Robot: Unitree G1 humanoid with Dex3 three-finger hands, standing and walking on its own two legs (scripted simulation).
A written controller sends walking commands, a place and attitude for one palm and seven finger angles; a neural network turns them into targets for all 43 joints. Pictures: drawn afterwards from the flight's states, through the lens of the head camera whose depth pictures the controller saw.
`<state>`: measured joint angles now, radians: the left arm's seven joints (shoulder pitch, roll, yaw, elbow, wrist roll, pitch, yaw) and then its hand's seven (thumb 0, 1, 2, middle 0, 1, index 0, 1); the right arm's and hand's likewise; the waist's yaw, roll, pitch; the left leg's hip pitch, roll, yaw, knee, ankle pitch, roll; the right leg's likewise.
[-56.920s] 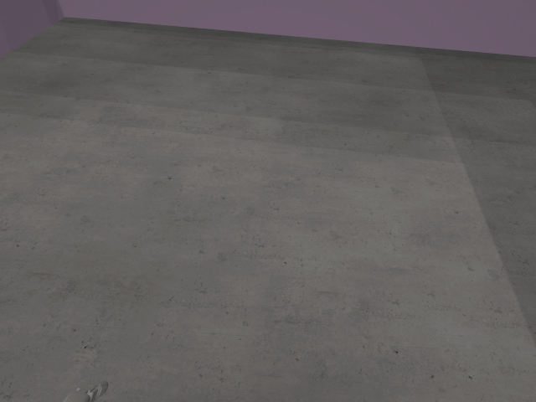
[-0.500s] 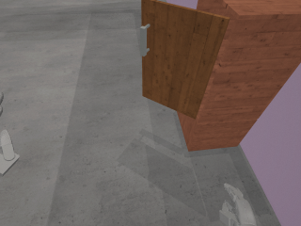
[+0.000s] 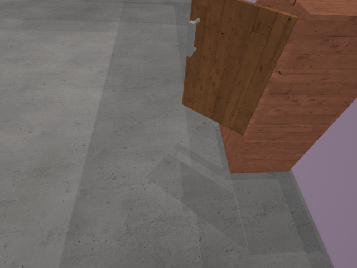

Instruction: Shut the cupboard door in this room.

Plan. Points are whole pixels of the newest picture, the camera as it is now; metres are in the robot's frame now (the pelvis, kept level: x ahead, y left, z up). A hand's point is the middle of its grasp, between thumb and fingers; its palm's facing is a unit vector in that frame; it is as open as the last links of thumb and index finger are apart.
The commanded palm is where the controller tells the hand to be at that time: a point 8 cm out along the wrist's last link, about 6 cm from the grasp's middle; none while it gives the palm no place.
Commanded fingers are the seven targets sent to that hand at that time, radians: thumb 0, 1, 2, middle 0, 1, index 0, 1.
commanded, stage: let the arm hang, fingers relaxed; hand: left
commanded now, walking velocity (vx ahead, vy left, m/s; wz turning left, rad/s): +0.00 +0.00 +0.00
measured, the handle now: (193, 37) +0.95 +0.01 +0.03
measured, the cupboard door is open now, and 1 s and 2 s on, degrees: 52 52 52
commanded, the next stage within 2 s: look to check the result in 0.60 s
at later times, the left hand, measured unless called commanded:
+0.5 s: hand out of the picture +0.01 +0.17 -0.17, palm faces -0.01 -0.99 -0.17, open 7.3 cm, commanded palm none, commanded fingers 0.00 0.90 0.90 -0.20 -0.30 -0.20 -0.30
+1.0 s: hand out of the picture +0.01 +0.17 -0.17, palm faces -0.01 -0.98 -0.18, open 7.4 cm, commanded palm none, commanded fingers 0.00 0.90 0.90 -0.20 -0.30 -0.20 -0.30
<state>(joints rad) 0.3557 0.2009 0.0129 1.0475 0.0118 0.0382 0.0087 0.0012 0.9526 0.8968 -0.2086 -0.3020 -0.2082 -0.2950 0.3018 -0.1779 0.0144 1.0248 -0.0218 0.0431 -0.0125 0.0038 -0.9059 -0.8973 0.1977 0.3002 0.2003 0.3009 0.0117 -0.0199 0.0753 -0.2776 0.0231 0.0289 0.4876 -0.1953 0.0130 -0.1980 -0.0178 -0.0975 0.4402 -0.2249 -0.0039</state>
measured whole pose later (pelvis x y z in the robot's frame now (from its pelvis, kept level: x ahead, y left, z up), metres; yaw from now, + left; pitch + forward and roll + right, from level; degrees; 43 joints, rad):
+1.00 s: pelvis +0.02 +0.00 +0.01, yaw -3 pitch -2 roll +0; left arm 0.30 0.14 0.02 1.15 0.01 0.00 0.03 0.00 0.91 0.90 -0.20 -0.30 -0.20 -0.29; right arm 0.28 -0.14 0.00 1.12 -0.01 0.00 -0.03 0.00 -0.91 -0.90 0.20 0.30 0.20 0.30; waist 0.00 0.00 0.05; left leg -0.18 0.01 0.08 0.40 -0.19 0.02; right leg -0.14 -0.02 -0.04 0.39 -0.23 0.01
